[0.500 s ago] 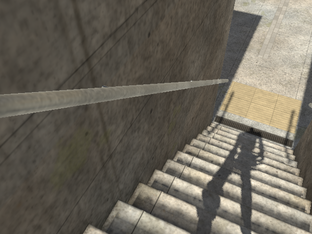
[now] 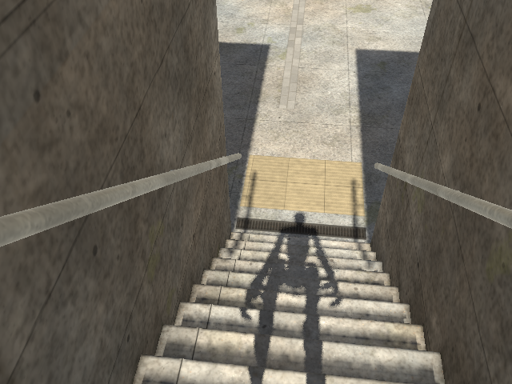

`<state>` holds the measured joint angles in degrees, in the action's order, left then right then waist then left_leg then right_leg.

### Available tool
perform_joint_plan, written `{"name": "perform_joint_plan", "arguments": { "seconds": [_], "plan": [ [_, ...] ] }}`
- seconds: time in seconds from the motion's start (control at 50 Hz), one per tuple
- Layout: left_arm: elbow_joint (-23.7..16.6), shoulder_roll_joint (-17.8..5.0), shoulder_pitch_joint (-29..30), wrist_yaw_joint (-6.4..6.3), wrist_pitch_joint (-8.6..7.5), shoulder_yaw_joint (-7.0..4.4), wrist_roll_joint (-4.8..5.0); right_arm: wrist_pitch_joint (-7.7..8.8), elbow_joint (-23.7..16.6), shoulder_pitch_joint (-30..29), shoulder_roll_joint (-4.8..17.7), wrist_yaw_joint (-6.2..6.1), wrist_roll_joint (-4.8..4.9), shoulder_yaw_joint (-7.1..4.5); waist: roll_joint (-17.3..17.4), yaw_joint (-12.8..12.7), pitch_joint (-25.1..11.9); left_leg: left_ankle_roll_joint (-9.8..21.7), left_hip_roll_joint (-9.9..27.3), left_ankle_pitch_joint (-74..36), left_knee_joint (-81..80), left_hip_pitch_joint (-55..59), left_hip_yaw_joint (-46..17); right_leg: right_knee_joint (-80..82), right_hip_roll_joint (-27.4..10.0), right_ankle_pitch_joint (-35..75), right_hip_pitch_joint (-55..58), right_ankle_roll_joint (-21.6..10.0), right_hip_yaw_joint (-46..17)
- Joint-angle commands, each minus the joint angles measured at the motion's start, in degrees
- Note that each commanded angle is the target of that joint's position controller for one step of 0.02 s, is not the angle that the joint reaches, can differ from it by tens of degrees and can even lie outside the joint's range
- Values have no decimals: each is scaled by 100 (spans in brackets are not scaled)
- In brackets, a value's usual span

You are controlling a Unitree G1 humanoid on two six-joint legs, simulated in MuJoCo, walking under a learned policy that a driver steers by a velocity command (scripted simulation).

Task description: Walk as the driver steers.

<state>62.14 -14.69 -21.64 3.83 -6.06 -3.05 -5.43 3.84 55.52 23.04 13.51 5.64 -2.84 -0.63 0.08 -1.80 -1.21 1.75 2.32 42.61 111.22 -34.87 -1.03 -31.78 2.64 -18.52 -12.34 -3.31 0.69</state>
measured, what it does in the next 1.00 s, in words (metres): goes down, turning right: left foot 0.20 m lower, then right foot 0.19 m lower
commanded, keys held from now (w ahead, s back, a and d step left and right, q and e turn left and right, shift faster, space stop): w+e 0.48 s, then w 0.52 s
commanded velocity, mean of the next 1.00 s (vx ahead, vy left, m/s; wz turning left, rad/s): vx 0.50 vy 0.00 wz -0.40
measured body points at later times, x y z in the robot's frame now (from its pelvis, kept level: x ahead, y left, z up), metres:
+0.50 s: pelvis +0.24 +0.05 -0.21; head +0.22 +0.05 +0.24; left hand +0.36 +0.27 -0.34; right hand +0.13 -0.18 -0.36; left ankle +0.22 +0.13 -0.93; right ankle +0.29 -0.10 -0.77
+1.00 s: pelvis +0.46 -0.07 -0.38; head +0.48 -0.07 +0.07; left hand +0.62 +0.14 -0.53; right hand +0.29 -0.25 -0.52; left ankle +0.41 +0.11 -0.87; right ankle +0.46 -0.14 -1.12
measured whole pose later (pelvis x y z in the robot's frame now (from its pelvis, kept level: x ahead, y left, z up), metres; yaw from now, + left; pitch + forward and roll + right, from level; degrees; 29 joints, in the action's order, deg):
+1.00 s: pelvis +0.46 -0.07 -0.38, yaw -23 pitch +1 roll +1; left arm 56.1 -14.2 -16.1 4.9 -2.8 -3.1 -6.3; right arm 3.2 62.1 27.4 11.6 5.3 -2.9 -1.2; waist -2.4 3.9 0.6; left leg 2.6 2.2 37.2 103.3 -31.6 -1.6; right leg -24.2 1.0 -11.0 -14.1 -4.3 5.3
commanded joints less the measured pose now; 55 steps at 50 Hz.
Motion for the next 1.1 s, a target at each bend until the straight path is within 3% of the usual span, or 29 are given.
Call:
{"name": "perform_joint_plan", "arguments": {
  "seconds": [0.02, 0.04, 0.08, 0.12, 0.18, 0.26, 0.3, 0.32, 0.34, 0.36, 0.4, 0.42, 0.44, 0.48, 0.54, 0.58, 0.62, 0.66, 0.72, 0.76, 0.82, 0.88, 0.9, 0.92, 0.96, 1.02, 1.06, 1.08, 1.1],
  "plan": [
    [76, 417, -677, 33, 62, 355, -166, 243, -829, -537, -225, -321, -109, 177, 747, 211, 1028, 352, 1011, -2921, -2956, -3178, -1029, 361, -2100, 2668, 26, -1376, -1869],
    [-431, 670, 261, -32, 40, 494, 6, 193, -586, -486, -176, -322, -227, 141, 546, 344, 1206, 377, 886, -4841, -5018, -976, -463, 712, -1300, 2151, -2222, -1250, -940],
    [-352, -55, 68, -67, -178, 379, -24, 27, -366, -314, -375, -7, -407, 254, -629, 471, 751, 88, 311, -5944, -3915, 1369, 315, 449, -563, 890, -4123, -1226, -680],
    [-362, -98, -243, -242, -336, 486, -16, 28, -494, -595, 89, 100, -527, 200, -56, 293, 580, -45, 353, -7197, -5044, 460, -317, -747, -482, 176, -3469, -1236, -1258],
    [-811, -549, 130, -277, -319, 410, -115, -29, -798, -890, 246, -130, -346, 219, -103, 333, 312, -472, -68, -6797, -6165, 2729, 287, -1646, -195, -1410, -4603, -996, -1275],
    [-813, -793, -951, -208, 43, 341, 146, -10, -1106, -1734, 474, -136, -264, 220, -146, -406, 523, 43, 22, -5169, -10049, 1082, -94, -2981, -546, 213, -621, -1218, -3217],
    [-643, -526, -1354, 211, 210, 382, -170, 192, -331, 434, 1024, -215, -146, -168, 319, 340, -320, 641, 419, -6432, -9519, 4388, 93, -5469, 58, 1319, -2036, -669, -2546],
    [-760, 308, -2047, 342, 80, 480, 151, 244, -72, 1770, 1468, -250, -297, -335, 1333, 337, -1765, 1717, 1487, -10467, -7136, 7095, -390, -8103, 588, -2075, -3944, -16, -1343],
    [-875, 362, -2411, 370, 60, 457, 521, 145, -230, 1389, 1899, -140, -352, -427, 1195, 132, -1682, 2217, 2445, -11898, -6642, 7338, -1183, -9660, 642, -2641, -5908, 53, -773],
    [-1444, -255, -1187, 250, 119, 336, 566, -34, -324, 1280, 1806, -101, -480, -544, 511, 785, -1167, 2566, 2933, -9959, -7398, 6484, -2358, -9750, 358, -2254, -6911, 379, -747],
    [-1516, -61, -401, 108, 221, 424, 353, -63, -50, 668, 552, -60, -416, -148, -458, 224, 103, 1849, 2517, -5778, -8226, 3898, -1831, -8515, -722, -478, -6700, 109, -1144],
    [-1452, -147, -490, 112, 240, 338, 380, -5, -20, 524, 87, -77, -462, 3, -342, -130, 548, 1345, 2077, -6008, -8383, 2542, -1024, -7913, -950, 207, -5844, -53, -884],
    [-1345, 142, -568, 221, 286, 413, 116, 176, 46, 298, -555, -284, -404, 184, 32, -288, 971, 887, 1358, -5364, -8563, 1431, -403, -6312, -1197, 1569, -5295, -263, -757],
    [-1205, 100, -282, 408, 254, 363, 123, 467, 107, 146, -360, -493, -211, 206, -29, 18, 867, 801, 750, -4500, -8674, 177, 399, -4301, -940, 3241, -4139, -293, -405],
    [-1040, -37, -183, 549, 178, 163, 30, 547, 285, 200, 574, -372, -337, 117, 414, -259, 456, 795, 986, -4692, -8063, -824, 212, -5116, -521, 3228, -2577, -135, 34],
    [-1338, -444, 769, 294, 112, 106, -32, 539, 636, 1132, 529, -526, -226, 107, 277, 400, 464, 797, 1372, -4644, -7200, 2637, -716, -2925, -765, 3928, -5756, 13, -1016],
    [-1340, 86, 1202, 121, 93, 302, -1, 411, 1345, 2675, 126, -675, -376, 181, 501, 889, 490, 971, 1666, -4760, -6763, 4415, -1680, -2238, -746, 3601, -7454, 70, -1320],
    [-1081, 107, 1469, 263, 157, 378, -110, 297, 1088, 2325, -325, -605, -264, 337, 40, 793, 605, 1060, 1208, -3889, -6737, 2821, -885, -963, -751, 5221, -5765, -69, -589],
    [-1287, -23, 1837, 269, 344, 420, -168, 227, 759, 1289, -134, -329, -325, 311, 323, 454, 1043, 991, 924, -2132, -7325, -565, -352, -1693, -535, 4626, -1948, -38, 246],
    [-1320, -170, 2162, 253, 417, 424, 20, 260, 888, 1469, 240, -448, -162, 211, 32, 678, 1441, 983, 1269, -2837, -7015, 1008, -888, -299, -721, 3757, -2746, 95, -156],
    [-1557, 254, 2317, 179, 491, 597, -70, 92, 1193, 1826, 632, -524, -240, 52, 58, 906, 1167, 1089, 1440, -3779, -6186, 2750, -917, 1323, -967, 3196, -1995, 35, -242],
    [-327, -872, -1430, 34, 309, -46, -94, -108, 1225, 1565, 606, -66, -303, -49, -770, -547, -52, 339, 158, -3599, -2340, 1329, 325, 2292, -703, 4910, 2547, -342, 831],
    [-114, -1057, -2501, 41, 325, -207, -280, -140, 1092, 1334, 484, 117, -264, -171, -1636, -935, -916, -58, -567, 171, 204, -962, 295, 570, -1352, 6987, 4961, -1218, -99],
    [-219, -1665, -2173, 21, 316, -436, -183, -43, 796, 1351, -57, 240, -126, -128, -1044, -395, -1757, -40, -308, 376, 290, -1598, -25, -687, -2085, 8804, 5589, -1537, -584],
    [-281, -1185, -1589, 112, 391, -392, -128, 77, 181, 466, 130, 87, 153, -109, 173, -381, -1035, -43, 80, -99, -131, -2689, 114, -111, -2498, 6900, 4347, -1810, -819],
    [-558, 441, -460, 65, 219, 197, -47, 29, 80, 429, -155, -204, -144, -73, 251, 599, 659, 361, 701, -2946, -3150, -1630, -536, 723, -2121, 3266, -91, -1468, -744],
    [-474, 51, -738, -1, 15, 177, 117, -81, 351, 394, -144, -57, -226, -126, -176, 551, 851, 140, 510, -4663, -4601, -253, -113, 912, -1714, 3123, -1750, -1596, -311],
    [-465, -101, -591, -8, -81, 186, 6, -87, 471, 821, -359, 54, -311, -14, -558, 852, 626, 94, 377, -5083, -3959, 459, -115, 484, -1514, 2587, -2458, -1484, -374],
    [-517, -498, -169, -409, -92, -79, 887, -230, 141, 151, -103, -428, 81, -163, -177, 838, -220, -228, 92, -5762, -4677, 63, -376, 27, -1708, 2735, -1126, -1100, -827]
  ]
}}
